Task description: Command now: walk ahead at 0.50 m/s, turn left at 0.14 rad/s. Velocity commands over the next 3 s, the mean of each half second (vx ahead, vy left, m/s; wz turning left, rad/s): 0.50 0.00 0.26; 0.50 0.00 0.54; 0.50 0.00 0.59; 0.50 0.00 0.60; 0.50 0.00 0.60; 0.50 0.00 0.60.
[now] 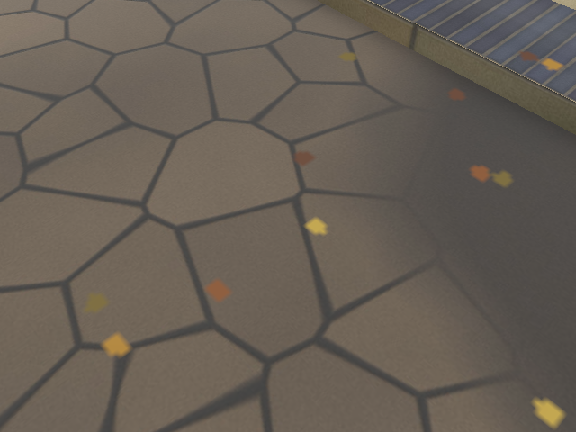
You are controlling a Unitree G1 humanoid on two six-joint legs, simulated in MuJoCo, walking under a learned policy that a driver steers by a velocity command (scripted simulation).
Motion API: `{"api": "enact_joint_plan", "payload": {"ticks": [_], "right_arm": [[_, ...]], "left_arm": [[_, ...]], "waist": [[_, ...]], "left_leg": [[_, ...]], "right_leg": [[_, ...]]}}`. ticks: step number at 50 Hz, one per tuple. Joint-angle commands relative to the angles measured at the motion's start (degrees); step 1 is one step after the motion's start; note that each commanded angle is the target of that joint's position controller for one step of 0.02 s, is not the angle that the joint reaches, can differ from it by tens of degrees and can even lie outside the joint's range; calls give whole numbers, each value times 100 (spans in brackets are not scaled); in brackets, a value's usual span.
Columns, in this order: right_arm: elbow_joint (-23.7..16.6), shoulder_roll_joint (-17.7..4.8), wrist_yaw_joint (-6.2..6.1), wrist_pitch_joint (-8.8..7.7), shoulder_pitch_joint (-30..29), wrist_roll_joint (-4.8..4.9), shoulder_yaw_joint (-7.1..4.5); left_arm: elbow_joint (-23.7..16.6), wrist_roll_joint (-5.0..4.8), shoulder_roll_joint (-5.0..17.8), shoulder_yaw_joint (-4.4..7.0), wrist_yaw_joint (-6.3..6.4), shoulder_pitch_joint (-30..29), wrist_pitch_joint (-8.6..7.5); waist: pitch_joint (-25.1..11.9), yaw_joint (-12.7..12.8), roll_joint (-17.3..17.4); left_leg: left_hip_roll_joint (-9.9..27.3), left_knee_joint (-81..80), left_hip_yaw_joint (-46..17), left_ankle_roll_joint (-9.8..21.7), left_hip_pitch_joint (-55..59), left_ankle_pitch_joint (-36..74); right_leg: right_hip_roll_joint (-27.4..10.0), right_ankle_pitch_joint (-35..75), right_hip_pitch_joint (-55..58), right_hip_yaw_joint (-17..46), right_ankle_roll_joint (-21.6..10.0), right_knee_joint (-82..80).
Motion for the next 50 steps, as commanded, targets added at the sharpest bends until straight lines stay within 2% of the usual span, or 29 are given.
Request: {"api": "enact_joint_plan", "payload": {"ticks": [1,3,8,12,15,17,18,19,20,21,22,23,24,25,26,27,30,33,36,38,41,43,44,45,46,47,48,49,50], "right_arm": [[-626,-634,18,-169,-452,-56,-185],[-559,-425,29,-135,-318,-48,-141],[-766,-186,67,-185,-1171,-106,-17],[-877,-176,182,-219,-1785,-8,12],[-1053,-250,269,-199,-2113,32,-11],[-1119,-344,319,-189,-2089,6,-52],[-1092,-449,326,-181,-1859,-24,-109],[-950,-614,316,-171,-1259,-44,-218],[-712,-924,267,-147,-390,-28,-388],[-632,-1556,188,-104,417,-73,-564],[-584,-1569,212,-121,511,38,-522],[-592,-1087,203,-131,510,37,-390],[-633,-981,191,-146,153,0,-351],[-687,-904,182,-145,-172,-30,-325],[-762,-795,175,-142,-440,-77,-283],[-830,-724,164,-142,-596,-122,-260],[-782,-788,85,-169,-608,-70,-289],[-629,-935,-14,-155,-343,-37,-338],[-471,-991,-65,-104,-14,8,-356],[-366,-994,-77,-74,188,44,-361],[-303,-934,-110,-3,263,50,-358],[-327,-872,-106,50,142,28,-351],[-382,-662,-81,45,98,-4,-273],[-505,-344,-68,27,167,-117,-153],[-623,-135,-60,-27,984,79,-77],[-455,-743,-80,-27,854,122,-181],[-535,-1003,-71,1,186,88,-264],[-599,-935,-80,25,-124,35,-268],[-672,-845,-62,24,-325,-14,-283]], "left_arm": [[-143,73,583,135,42,450,2],[-68,10,579,129,45,477,-34],[141,-65,907,211,109,706,13],[362,-85,1026,230,128,1058,59],[536,-95,1055,252,141,1215,135],[572,-107,1137,288,176,1156,203],[554,-113,1210,311,206,1080,238],[521,-113,1238,315,245,968,288],[446,-65,1146,270,306,988,316],[163,71,779,116,317,1273,235],[134,144,384,-48,231,1499,67],[62,-74,893,79,144,944,-70],[-112,-185,986,92,114,479,-162],[-142,-85,940,86,140,305,-205],[-144,30,955,125,166,296,-190],[-168,66,931,140,165,372,-136],[-218,101,736,116,188,374,19],[-433,116,552,50,200,-336,35],[-589,52,442,4,137,-982,-22],[-686,-10,530,31,95,-1234,-56],[-716,-30,721,115,46,-1216,-106],[-589,-24,836,203,72,-673,-147],[-488,39,1008,289,112,-66,-174],[-419,94,1344,374,167,846,-164],[-204,96,1620,459,126,1183,-73],[-331,-30,1048,341,107,1010,-40],[-366,-30,760,267,141,793,-4],[-372,33,710,232,147,526,24],[-312,56,615,204,152,376,38]], "waist": [[-85,210,-550],[-149,117,-700],[16,329,-525],[111,598,-523],[260,613,-493],[208,488,-530],[17,323,-594],[-362,-41,-571],[-878,-415,-434],[-1661,-515,521],[-2235,-289,1288],[-1812,-537,832],[-1044,-470,554],[-679,-286,98],[-437,-70,32],[-400,105,181],[-272,235,226],[-69,18,178],[-39,-245,228],[-20,-320,267],[-58,-224,402],[-227,82,535],[-718,384,428],[-1596,702,-263],[-2170,315,-2243],[-1661,436,-1442],[-924,593,-861],[-503,495,-455],[-185,399,-439]], "left_leg": [[757,6,-44,-49,-1898,658],[826,-385,102,-121,-1707,732],[859,-2158,333,-280,-1707,2051],[694,-3099,504,-203,-1395,2942],[622,-3375,444,11,-1601,2566],[486,-3482,561,192,-1451,2067],[321,-3510,728,301,-1042,1835],[106,-3674,918,444,-186,1879],[52,-3728,779,633,1162,2047],[1365,-3607,-1380,1370,3412,1934],[2163,-4492,-3795,2006,4382,928],[2025,-4767,-3522,1771,4151,369],[1832,-4885,-2767,1595,3353,796],[1619,-4973,-2274,1481,2578,1350],[1438,-5110,-1911,1415,1932,1944],[1314,-5242,-1769,1425,1529,2275],[1138,-5444,-1336,1522,837,2804],[856,-5438,-979,1305,517,2772],[714,-5317,-953,1075,373,2326],[828,-5130,-1227,1030,602,2117],[1031,-4589,-1739,920,1221,2091],[941,-4093,-1849,779,1271,2497],[640,-3288,-1623,607,1027,2681],[231,-1669,-1096,380,223,1573],[-405,11,-498,41,-1786,-1031],[108,690,-626,-50,-2390,-804],[285,802,-458,-103,-2525,-242],[467,697,-278,-153,-2342,159],[618,449,-252,-171,-2254,406]], "right_leg": [[-1596,-126,1583,2255,-1001,-1700],[-1473,462,1378,1824,-1060,-1871],[-1308,1260,1301,987,-995,-2120],[-1381,1174,1558,513,-834,-2141],[-1657,1351,2154,370,-724,-1990],[-1755,2246,2495,196,-600,-1631],[-1728,3250,2581,56,-517,-1221],[-1585,4193,2492,-192,-382,-406],[-1358,4216,1892,-452,-177,770],[-831,2214,-214,-638,162,2936],[47,-2264,-1793,169,329,4212],[-274,-2102,-2435,736,233,4613],[-493,-1544,-2619,622,158,4427],[-679,-1136,-2395,589,168,4015],[-814,-868,-2044,594,230,3622],[-872,-728,-1728,627,294,3451],[-828,-419,-1522,490,560,2869],[-663,700,-1436,455,687,1622],[-367,1574,-895,419,677,544],[-284,1616,-785,524,624,216],[-256,1037,-676,694,443,-138],[-217,695,88,541,213,-397],[-486,720,1182,672,-28,-424],[-1504,570,2770,1650,-374,-252],[-2652,-770,4329,4314,-1253,-814],[-2636,-1886,3985,4506,-1099,-1075],[-2385,-1718,3270,3552,-856,-1167],[-2144,-977,2563,2862,-747,-1288],[-1942,-384,2071,2367,-738,-1426]]}}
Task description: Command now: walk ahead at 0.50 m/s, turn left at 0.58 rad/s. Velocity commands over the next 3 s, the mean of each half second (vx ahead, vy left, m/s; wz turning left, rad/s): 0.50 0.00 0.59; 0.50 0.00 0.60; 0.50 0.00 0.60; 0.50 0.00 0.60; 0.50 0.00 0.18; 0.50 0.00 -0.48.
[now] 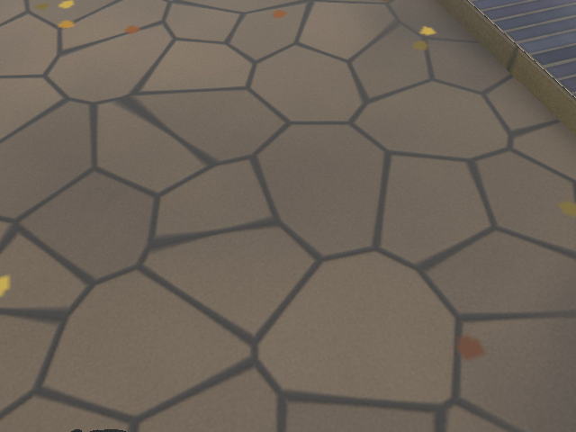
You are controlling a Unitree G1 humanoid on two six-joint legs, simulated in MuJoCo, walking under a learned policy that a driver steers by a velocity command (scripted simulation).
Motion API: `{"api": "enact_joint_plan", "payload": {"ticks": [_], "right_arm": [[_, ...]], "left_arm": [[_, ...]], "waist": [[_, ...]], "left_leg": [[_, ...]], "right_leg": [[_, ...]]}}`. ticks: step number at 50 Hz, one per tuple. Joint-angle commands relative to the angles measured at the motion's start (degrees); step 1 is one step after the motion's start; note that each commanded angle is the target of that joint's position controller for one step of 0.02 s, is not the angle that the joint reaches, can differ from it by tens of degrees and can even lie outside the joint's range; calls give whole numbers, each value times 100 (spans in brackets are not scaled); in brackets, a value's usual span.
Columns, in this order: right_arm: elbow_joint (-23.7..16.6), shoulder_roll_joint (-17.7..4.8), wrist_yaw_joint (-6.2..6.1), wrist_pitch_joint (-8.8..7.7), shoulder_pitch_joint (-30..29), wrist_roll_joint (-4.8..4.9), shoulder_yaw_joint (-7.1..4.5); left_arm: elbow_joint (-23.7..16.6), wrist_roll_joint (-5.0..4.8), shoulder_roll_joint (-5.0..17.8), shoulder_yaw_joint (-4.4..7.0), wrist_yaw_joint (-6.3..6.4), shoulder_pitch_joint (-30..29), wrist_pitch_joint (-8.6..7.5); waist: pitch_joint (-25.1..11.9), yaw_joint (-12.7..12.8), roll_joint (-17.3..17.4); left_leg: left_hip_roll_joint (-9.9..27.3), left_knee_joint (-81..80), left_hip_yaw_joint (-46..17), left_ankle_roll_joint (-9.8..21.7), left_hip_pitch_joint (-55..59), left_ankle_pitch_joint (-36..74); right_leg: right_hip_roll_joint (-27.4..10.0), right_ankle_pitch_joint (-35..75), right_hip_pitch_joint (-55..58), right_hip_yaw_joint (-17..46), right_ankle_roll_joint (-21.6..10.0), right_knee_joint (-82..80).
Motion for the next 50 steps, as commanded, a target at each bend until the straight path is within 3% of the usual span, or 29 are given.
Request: {"api": "enact_joint_plan", "payload": {"ticks": [1,3,5,11,15,17,18,19,20,21,22,23,24,25,26,27,30,36,38,41,43,44,45,46,47,48,49,50], "right_arm": [[-622,-660,29,-75,-386,-14,-215],[-657,-410,57,-8,-389,28,-176],[-786,-294,70,27,-627,-15,-140],[-975,-169,259,-70,-1452,-20,-57],[-1225,-224,379,-61,-1985,1,-66],[-1286,-385,406,-33,-1894,-35,-149],[-1247,-526,401,-7,-1604,-56,-228],[-1064,-736,378,14,-865,-49,-363],[-763,-1097,290,60,183,-21,-565],[-708,-1785,184,67,415,46,-687],[-954,-1682,226,-48,456,29,-591],[-877,-1231,268,-143,336,-30,-455],[-840,-1086,267,-202,70,-41,-401],[-879,-916,255,-218,-333,-40,-340],[-947,-778,236,-220,-623,-84,-286],[-1004,-735,215,-219,-766,-133,-262],[-887,-806,121,-257,-692,-105,-282],[-570,-941,-17,-191,-175,-38,-319],[-455,-951,-24,-171,11,-6,-326],[-370,-884,-53,-116,83,8,-318],[-374,-835,-54,-69,-23,-5,-316],[-409,-648,-38,-69,-56,-28,-249],[-510,-317,-15,-82,-10,-117,-122],[-645,-22,-16,-129,803,62,-25],[-507,-620,-36,-142,760,110,-115],[-557,-942,-32,-116,92,77,-212],[-622,-928,-43,-90,-257,10,-225],[-693,-845,-26,-93,-481,-49,-238]], "left_arm": [[-79,60,605,194,54,577,7],[18,6,570,208,44,545,-43],[132,-24,721,269,42,585,-75],[358,-50,1016,355,85,683,11],[545,-166,1227,423,97,961,122],[569,-227,1387,474,117,951,195],[563,-255,1478,502,138,935,235],[542,-281,1488,499,159,856,282],[506,-218,1313,422,190,922,284],[220,103,552,163,134,1394,212],[48,7,591,79,71,1179,2],[-90,-250,1093,213,17,449,-125],[-171,-276,1042,184,19,266,-200],[-81,-132,1001,186,67,298,-215],[-43,-29,1046,224,86,396,-178],[-27,-2,1044,238,71,473,-113],[-33,63,809,192,74,403,33],[-367,-6,521,66,-1,-891,5],[-456,-59,598,87,-52,-1121,-40],[-478,-77,781,168,-105,-1066,-98],[-363,-78,879,247,-84,-563,-141],[-241,-30,1023,334,-43,2,-166],[-175,57,1313,414,5,850,-180],[26,108,1732,521,-12,1358,-101],[-32,-54,1219,420,-47,1275,-74],[-86,-65,867,327,-13,1032,-38],[-104,-5,779,280,4,746,4],[-49,19,672,245,17,590,25]], "waist": [[-96,382,-658],[-19,316,-795],[71,318,-675],[183,558,-491],[354,649,-495],[205,464,-604],[-27,255,-695],[-414,-196,-627],[-929,-679,-384],[-1386,-249,1217],[-2435,-329,1137],[-1726,-556,480],[-1066,-366,332],[-698,-90,-25],[-510,135,57],[-451,272,187],[-310,329,119],[15,-139,256],[47,-220,287],[17,-128,424],[-102,149,587],[-469,429,513],[-1299,760,-64],[-2021,435,-1982],[-1689,531,-1547],[-932,697,-974],[-506,617,-588],[-174,531,-540]], "left_leg": [[795,344,-84,-99,-1958,622],[889,88,83,-122,-1848,708],[966,-307,123,-175,-2036,946],[907,-2112,507,-123,-1772,2545],[784,-2807,774,92,-1646,2341],[517,-2965,1036,307,-1229,1768],[300,-2994,1206,439,-743,1480],[45,-3274,1339,625,260,1602],[-8,-3452,1047,856,1923,1788],[1527,-3529,-1609,1674,3997,1590],[2269,-4626,-4179,2408,4623,145],[2098,-4922,-3492,1998,4181,245],[1885,-4949,-2763,1800,3369,689],[1645,-4946,-2181,1621,2550,1328],[1446,-5037,-1775,1548,1924,1919],[1336,-5162,-1618,1538,1536,2218],[1153,-5310,-1145,1585,906,2912],[789,-5214,-853,1167,540,2147],[906,-5040,-1109,1131,691,1937],[1085,-4528,-1600,1030,1189,1894],[1035,-4099,-1753,901,1251,2217],[747,-3450,-1571,728,1091,2496],[390,-1887,-1127,512,410,1774],[-406,-16,-375,86,-1641,-843],[85,774,-483,-4,-2376,-785],[289,943,-374,-52,-2547,-232],[479,844,-169,-85,-2369,176],[631,584,-149,-96,-2254,439]], "right_leg": [[-1728,-55,1755,1906,-836,-1572],[-1619,329,1493,1349,-897,-1831],[-1698,754,1468,995,-1009,-2000],[-1545,1465,1704,-226,-825,-2079],[-1751,1772,2243,-569,-670,-1916],[-1797,3243,2514,-781,-559,-1371],[-1774,4190,2566,-898,-495,-802],[-1642,4685,2345,-1080,-373,208],[-1425,4010,1382,-1159,-159,1647],[-658,-875,-1119,-1079,199,3814],[14,-2614,-2196,310,247,4925],[-318,-2037,-2735,629,135,5000],[-532,-1497,-2699,565,51,4560],[-742,-1131,-2330,573,90,4090],[-865,-890,-1902,599,142,3721],[-899,-743,-1601,600,197,3575],[-801,-344,-1408,439,447,2928],[-345,1474,-975,412,561,616],[-264,1555,-836,500,498,292],[-220,1036,-674,650,316,-49],[-169,634,-21,515,112,-254],[-288,667,907,520,-76,-383],[-1209,432,2422,1383,-431,-241],[-2504,-858,4227,4095,-1389,-805],[-2623,-2216,4058,4736,-1347,-1144],[-2362,-2152,3366,3799,-1088,-1251],[-2119,-1417,2663,3017,-929,-1325],[-1898,-732,2125,2456,-890,-1444]]}}
Over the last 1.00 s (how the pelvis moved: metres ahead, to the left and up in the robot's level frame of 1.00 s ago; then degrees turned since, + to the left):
0.57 0.08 0.00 25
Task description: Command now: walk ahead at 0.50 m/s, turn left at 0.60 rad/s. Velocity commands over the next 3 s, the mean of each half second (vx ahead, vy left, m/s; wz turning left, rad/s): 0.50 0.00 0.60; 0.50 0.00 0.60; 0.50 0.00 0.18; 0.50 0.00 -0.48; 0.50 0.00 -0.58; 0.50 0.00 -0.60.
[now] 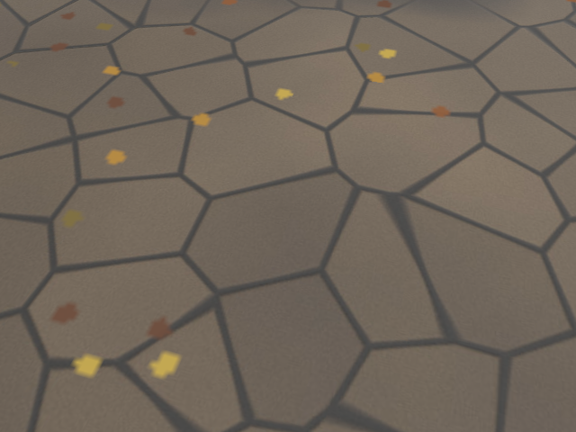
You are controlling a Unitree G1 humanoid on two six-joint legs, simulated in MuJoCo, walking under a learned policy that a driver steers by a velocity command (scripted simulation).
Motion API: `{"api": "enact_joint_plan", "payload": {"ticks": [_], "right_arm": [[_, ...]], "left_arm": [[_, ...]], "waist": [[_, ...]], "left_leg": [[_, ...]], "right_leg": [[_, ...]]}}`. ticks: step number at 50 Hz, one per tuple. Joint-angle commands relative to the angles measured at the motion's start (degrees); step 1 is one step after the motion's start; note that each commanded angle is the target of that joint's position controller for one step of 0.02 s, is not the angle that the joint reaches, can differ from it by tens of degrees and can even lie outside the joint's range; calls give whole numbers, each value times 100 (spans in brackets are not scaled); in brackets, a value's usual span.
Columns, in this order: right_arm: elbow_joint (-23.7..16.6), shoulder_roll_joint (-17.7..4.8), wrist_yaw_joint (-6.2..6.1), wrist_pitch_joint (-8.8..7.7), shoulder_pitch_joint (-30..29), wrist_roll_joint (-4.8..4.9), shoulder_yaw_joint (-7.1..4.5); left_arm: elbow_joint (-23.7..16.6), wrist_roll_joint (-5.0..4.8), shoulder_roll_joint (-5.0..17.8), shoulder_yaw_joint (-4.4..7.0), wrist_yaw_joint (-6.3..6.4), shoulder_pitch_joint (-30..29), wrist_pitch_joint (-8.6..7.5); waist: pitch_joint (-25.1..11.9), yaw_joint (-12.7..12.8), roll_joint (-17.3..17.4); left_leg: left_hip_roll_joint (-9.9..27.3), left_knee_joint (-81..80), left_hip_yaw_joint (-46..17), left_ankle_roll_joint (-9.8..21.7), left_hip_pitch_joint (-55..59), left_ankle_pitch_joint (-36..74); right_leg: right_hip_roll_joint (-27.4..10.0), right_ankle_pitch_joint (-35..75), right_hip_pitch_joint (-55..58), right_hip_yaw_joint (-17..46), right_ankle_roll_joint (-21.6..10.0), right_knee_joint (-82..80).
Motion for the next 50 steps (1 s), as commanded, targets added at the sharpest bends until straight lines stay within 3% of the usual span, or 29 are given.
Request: {"api": "enact_joint_plan", "payload": {"ticks": [1,3,5,7,11,15,18,19,20,21,22,23,24,25,26,27,30,35,39,42,43,44,45,46,47,48,49,50], "right_arm": [[-633,-708,27,-87,-438,-34,-222],[-646,-448,61,-26,-401,18,-182],[-763,-309,76,13,-615,-17,-139],[-833,-262,110,7,-803,-38,-113],[-938,-170,260,-77,-1410,-29,-54],[-1175,-178,393,-80,-1984,-6,-43],[-1221,-460,428,-34,-1717,-58,-187],[-1093,-656,414,-11,-1140,-61,-304],[-810,-960,347,22,-140,-39,-491],[-629,-1438,219,85,605,14,-636],[-811,-1882,238,-15,273,22,-621],[-861,-1312,282,-115,371,-6,-479],[-788,-1091,290,-200,158,-42,-396],[-803,-956,285,-238,-184,-38,-343],[-854,-822,269,-240,-528,-71,-299],[-929,-712,243,-242,-718,-139,-249],[-833,-757,153,-280,-706,-115,-255],[-561,-897,13,-223,-283,-67,-290],[-332,-907,-11,-180,85,-7,-301],[-270,-869,-44,-113,94,-9,-307],[-273,-842,-42,-86,37,-17,-305],[-304,-695,-28,-79,-28,-33,-252],[-401,-381,1,-92,-41,-104,-130],[-504,0,-1,-138,763,20,-14],[-451,-481,-14,-170,864,88,-59],[-450,-887,-15,-146,250,86,-174],[-538,-938,-23,-117,-203,15,-199],[-621,-859,-12,-119,-471,-54,-212]], "left_arm": [[-103,57,574,171,72,534,11],[-7,6,540,179,75,532,-38],[108,-27,694,235,76,592,-73],[193,-19,837,284,83,639,-65],[310,-44,983,309,119,688,8],[492,-147,1189,365,134,997,123],[513,-240,1441,441,173,982,236],[496,-264,1496,455,194,933,285],[463,-259,1386,405,222,895,305],[350,-7,921,232,219,1113,277],[-19,75,371,21,146,1444,108],[-75,-162,981,139,79,672,-65],[-229,-297,1082,161,50,321,-164],[-154,-195,998,138,89,328,-208],[-103,-49,1013,167,119,371,-203],[-73,-11,1030,190,105,479,-144],[-81,60,829,156,102,460,20],[-382,37,516,31,62,-649,26],[-563,-63,637,58,-34,-1146,-53],[-544,-75,816,145,-68,-946,-110],[-478,-74,864,186,-53,-658,-132],[-348,-38,983,268,-13,-110,-157],[-274,59,1239,348,31,699,-181],[-119,140,1708,466,46,1354,-116],[-78,-43,1339,405,-2,1409,-76],[-164,-62,909,292,28,1125,-41],[-189,-7,778,240,53,828,9],[-138,26,681,202,62,641,33]], "waist": [[-94,392,-699],[-40,325,-833],[53,324,-712],[54,352,-613],[179,551,-525],[368,675,-505],[51,329,-708],[-282,-33,-714],[-780,-559,-550],[-1280,-675,463],[-2015,-10,1458],[-1999,-512,608],[-1170,-437,475],[-770,-165,-7],[-528,61,-44],[-457,239,83],[-321,336,84],[-26,-53,207],[40,-228,275],[-12,-72,477],[-84,82,567],[-383,370,526],[-1169,728,136],[-2060,513,-1533],[-2001,538,-1774],[-1161,705,-1078],[-644,665,-655],[-251,565,-549]], "left_leg": [[785,356,-93,-72,-2041,647],[882,79,74,-81,-1886,743],[955,-299,126,-128,-2078,957],[996,-770,158,-172,-2222,1417],[912,-2063,509,-112,-1895,2549],[790,-2823,812,75,-1737,2469],[342,-3023,1221,408,-971,1618],[103,-3163,1355,576,-195,1506],[-94,-3481,1307,806,1283,1840],[883,-3508,-256,1182,3028,1933],[2113,-4394,-3672,2292,4302,345],[2139,-4941,-3799,2102,4205,-56],[1977,-5018,-2993,1870,3542,402],[1717,-5003,-2359,1677,2711,1064],[1503,-5053,-1890,1567,2028,1718],[1356,-5180,-1644,1536,1603,2123],[1185,-5358,-1186,1614,923,2938],[745,-5286,-730,1233,494,2468],[917,-4954,-1180,1103,765,1983],[1104,-4413,-1658,991,1265,2146],[1071,-4189,-1723,926,1281,2363],[816,-3648,-1584,769,1169,2714],[493,-2248,-1224,563,581,2279],[-388,-226,-400,80,-1439,-274],[-19,748,-416,-18,-2363,-818],[245,1023,-402,-79,-2606,-285],[448,934,-152,-107,-2470,151],[600,659,-107,-113,-2331,424]], "right_leg": [[-1728,-266,1803,1999,-816,-1659],[-1608,198,1558,1414,-855,-1899],[-1688,647,1531,1047,-966,-2070],[-1728,1081,1677,680,-1010,-2137],[-1539,1487,1765,-201,-810,-2165],[-1721,1793,2251,-579,-673,-2041],[-1780,4187,2636,-892,-514,-1081],[-1708,4877,2548,-1025,-433,-218],[-1513,4657,1898,-1169,-248,1044],[-1174,1507,268,-1150,8,2929],[-8,-2562,-1848,-191,250,4595],[-231,-2256,-2451,659,164,4937],[-448,-1658,-2733,579,53,4665],[-690,-1185,-2395,593,43,4182],[-825,-911,-2004,601,106,3725],[-909,-717,-1660,636,150,3556],[-837,-369,-1409,474,416,2949],[-446,1336,-1113,403,579,877],[-245,1590,-784,545,458,65],[-214,873,-553,641,242,-162],[-182,671,-181,553,131,-268],[-209,734,658,469,-39,-471],[-972,613,2143,1127,-391,-281],[-2367,-369,4270,3609,-1341,-627],[-2728,-1847,4324,4899,-1485,-1115],[-2450,-2085,3619,4060,-1212,-1291],[-2191,-1461,2867,3171,-994,-1344],[-1946,-732,2227,2556,-926,-1471]]}}
Over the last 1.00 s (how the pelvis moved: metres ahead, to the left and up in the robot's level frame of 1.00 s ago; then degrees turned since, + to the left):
0.54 0.15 0.00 36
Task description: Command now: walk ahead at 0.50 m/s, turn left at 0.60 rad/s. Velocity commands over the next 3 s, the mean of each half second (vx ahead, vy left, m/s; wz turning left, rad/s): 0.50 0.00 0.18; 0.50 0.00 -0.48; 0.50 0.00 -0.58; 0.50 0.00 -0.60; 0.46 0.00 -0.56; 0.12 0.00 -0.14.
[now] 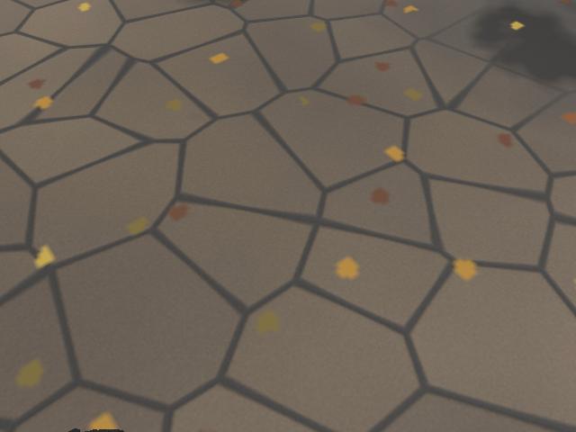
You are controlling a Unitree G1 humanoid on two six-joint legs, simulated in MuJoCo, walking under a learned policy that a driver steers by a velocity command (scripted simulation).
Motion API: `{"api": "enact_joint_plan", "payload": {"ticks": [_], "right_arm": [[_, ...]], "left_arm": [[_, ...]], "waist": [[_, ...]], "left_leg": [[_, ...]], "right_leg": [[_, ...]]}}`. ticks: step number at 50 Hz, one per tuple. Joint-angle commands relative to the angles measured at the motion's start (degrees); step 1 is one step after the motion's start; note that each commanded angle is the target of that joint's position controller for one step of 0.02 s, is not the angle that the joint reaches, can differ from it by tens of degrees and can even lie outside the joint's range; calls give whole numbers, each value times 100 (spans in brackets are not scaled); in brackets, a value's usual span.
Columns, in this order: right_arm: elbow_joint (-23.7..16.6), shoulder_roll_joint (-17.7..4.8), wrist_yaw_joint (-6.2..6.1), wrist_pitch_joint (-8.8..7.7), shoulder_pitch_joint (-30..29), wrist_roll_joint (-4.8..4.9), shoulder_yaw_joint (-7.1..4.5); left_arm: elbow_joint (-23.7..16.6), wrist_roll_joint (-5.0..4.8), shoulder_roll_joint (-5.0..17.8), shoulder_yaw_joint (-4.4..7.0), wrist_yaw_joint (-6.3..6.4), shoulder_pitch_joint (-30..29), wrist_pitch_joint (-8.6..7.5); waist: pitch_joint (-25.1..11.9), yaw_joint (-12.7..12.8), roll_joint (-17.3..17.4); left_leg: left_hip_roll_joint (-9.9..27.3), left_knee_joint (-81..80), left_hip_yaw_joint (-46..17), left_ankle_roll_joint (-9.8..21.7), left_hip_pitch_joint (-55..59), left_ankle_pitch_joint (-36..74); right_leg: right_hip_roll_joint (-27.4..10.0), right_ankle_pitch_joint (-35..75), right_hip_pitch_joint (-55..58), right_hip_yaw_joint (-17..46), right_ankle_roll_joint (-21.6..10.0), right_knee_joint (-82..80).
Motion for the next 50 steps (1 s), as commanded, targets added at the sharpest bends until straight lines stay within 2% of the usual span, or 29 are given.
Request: {"api": "enact_joint_plan", "payload": {"ticks": [1,3,7,9,12,14,16,17,18,19,20,21,22,23,25,27,30,34,37,40,42,43,44,45,46,47,48,49,50], "right_arm": [[-663,-742,20,-92,-508,-52,-225],[-662,-466,58,-26,-416,10,-184],[-856,-251,104,20,-816,-49,-109],[-871,-107,150,-46,-1059,-77,-35],[-993,-28,261,-176,-1710,-105,44],[-1091,-87,320,-240,-2081,-77,45],[-1143,-248,357,-287,-2184,-56,-6],[-1109,-369,359,-308,-2034,-59,-57],[-981,-524,338,-323,-1584,-81,-144],[-719,-794,282,-319,-773,-120,-293],[-539,-1219,187,-286,256,-217,-429],[-505,-1643,145,-242,401,-266,-474],[-519,-1085,151,-250,385,-250,-345],[-452,-838,155,-280,91,-189,-247],[-394,-432,192,-351,-566,-174,-133],[-323,-275,202,-456,-894,-237,-123],[-146,-387,147,-567,-1006,-260,-187],[40,-593,61,-546,-899,-261,-248],[185,-795,28,-484,-641,-194,-309],[336,-928,28,-372,-437,-85,-367],[363,-1074,16,-286,-464,-37,-409],[351,-1167,3,-240,-505,-6,-433],[333,-1196,-5,-184,-592,24,-436],[310,-1065,-20,-177,-546,3,-375],[122,-510,-20,-228,-295,-226,-203],[-113,-180,40,-427,-108,-228,-37],[-195,-753,116,-584,-806,-10,-163],[-304,-762,141,-675,-1095,87,-154],[-236,-677,85,-714,-1107,-30,-142]], "left_arm": [[-86,56,578,178,72,604,21],[3,11,539,183,72,588,-25],[206,-30,839,293,75,689,-64],[333,-45,866,280,48,827,-49],[507,-181,1004,276,28,1030,37],[632,-237,1144,297,20,1290,101],[735,-266,1269,324,34,1411,168],[774,-274,1317,330,49,1414,202],[794,-295,1338,321,68,1342,226],[809,-272,1210,262,83,1369,228],[649,-112,838,106,85,1331,194],[501,-94,131,-108,58,2009,115],[596,-260,750,53,60,1685,64],[423,-359,975,149,57,1246,51],[397,-231,864,172,95,994,112],[473,-245,641,168,82,1234,278],[349,-216,438,146,83,1012,432],[147,-179,330,86,-31,429,413],[-84,-157,288,31,-145,-174,397],[-318,-152,391,45,-228,-540,415],[-417,-140,519,108,-263,-482,436],[-400,-141,637,178,-258,-213,458],[-255,-165,826,305,-235,463,477],[9,-184,1186,514,-151,1428,513],[111,-225,1818,683,-18,1877,573],[-163,-181,2024,633,-71,1582,458],[-196,-174,1471,481,-132,1541,356],[-157,-154,1254,418,-128,1394,279],[-185,-154,1101,375,-113,1038,244]], "waist": [[-122,439,-662],[-64,341,-822],[43,357,-621],[39,436,-490],[249,575,-454],[350,661,-476],[328,570,-593],[216,420,-667],[-71,90,-685],[-607,-317,-628],[-1488,-736,-161],[-2358,-330,1340],[-2212,-567,831],[-1302,-484,765],[-559,-122,551],[-345,189,608],[-11,317,306],[205,168,156],[374,-59,16],[474,-132,25],[309,13,145],[63,200,252],[-313,614,234],[-829,1072,54],[-1178,939,-1171],[-2093,538,-1699],[-1846,915,-838],[-1108,819,-730],[-680,546,-252]], "left_leg": [[788,396,-60,-73,-2155,618],[894,79,101,-65,-1912,727],[1025,-781,196,-146,-2239,1345],[942,-1558,240,-105,-1976,1892],[815,-2657,666,-61,-1560,2431],[723,-3104,739,-50,-1431,2398],[616,-3467,722,31,-1232,2090],[533,-3647,748,98,-886,1955],[397,-3925,856,217,-84,2035],[331,-3993,902,362,1207,2172],[1369,-3707,-114,706,2970,2328],[2826,-4180,-2602,1535,4483,1456],[2721,-4626,-2915,1485,4028,820],[2507,-4764,-2020,1267,3389,952],[2063,-5146,-943,1073,2146,1575],[1897,-5567,-313,1019,1409,1955],[1931,-5900,352,1064,1073,2531],[1775,-5981,1187,924,1192,2762],[1882,-5967,1523,852,1472,2801],[2044,-5674,1704,731,2086,3126],[2073,-5110,1866,608,2365,4546],[2039,-4569,1951,534,2427,5579],[1899,-3597,2097,413,2284,6243],[1645,-2231,2201,194,1567,5818],[1087,-182,2226,-166,-376,2392],[-3,1267,873,-359,-2015,-956],[340,1445,170,-227,-2624,-619],[567,1114,264,-78,-2802,-117],[826,591,270,-47,-2524,308]], "right_leg": [[-1754,-244,1933,2059,-833,-1671],[-1606,212,1634,1447,-844,-1932],[-1745,1066,1714,715,-1015,-2201],[-1591,1315,1663,399,-1005,-2257],[-1444,1375,1593,159,-969,-2286],[-1577,1482,1802,302,-959,-2208],[-1744,1767,2118,451,-878,-1970],[-1771,2119,2198,485,-805,-1736],[-1656,2827,2107,349,-674,-1195],[-1365,3129,1725,149,-495,-227],[-1051,1618,544,-48,-231,1458],[-168,-2165,-1419,45,101,3379],[-339,-2358,-1899,745,95,4096],[-562,-1900,-2276,678,47,4219],[-902,-1057,-1982,591,94,3803],[-1036,-639,-1399,641,163,3635],[-1064,-214,-1550,683,282,3266],[-981,952,-1586,533,258,1929],[-892,1211,-1525,231,121,1169],[-813,802,-1667,47,-102,776],[-551,269,-1322,-239,-312,677],[-318,-32,-861,-438,-437,706],[-28,-53,24,-607,-603,530],[191,206,1537,-484,-816,280],[-999,158,3157,1614,-1371,1],[-2092,-1105,4280,4939,-2418,-1133],[-2067,-1329,4169,4672,-2090,-1557],[-1867,-1040,3492,3834,-1859,-1535],[-1592,-401,2668,3166,-1644,-1484]]}}
Over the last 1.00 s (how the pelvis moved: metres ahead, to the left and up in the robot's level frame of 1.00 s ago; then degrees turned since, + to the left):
0.55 0.15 0.00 36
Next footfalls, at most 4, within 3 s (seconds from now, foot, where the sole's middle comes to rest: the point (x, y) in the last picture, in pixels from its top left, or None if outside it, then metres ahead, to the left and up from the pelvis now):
0.40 left None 0.35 0.18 -0.76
0.90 right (331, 369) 0.62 -0.09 -0.77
1.38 left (285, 257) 0.96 0.01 -0.77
1.92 right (417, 232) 1.03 -0.37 -0.77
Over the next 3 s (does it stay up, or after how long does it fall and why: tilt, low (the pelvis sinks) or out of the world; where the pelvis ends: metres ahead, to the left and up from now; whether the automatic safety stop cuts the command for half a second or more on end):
stays up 1.24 -0.54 0.01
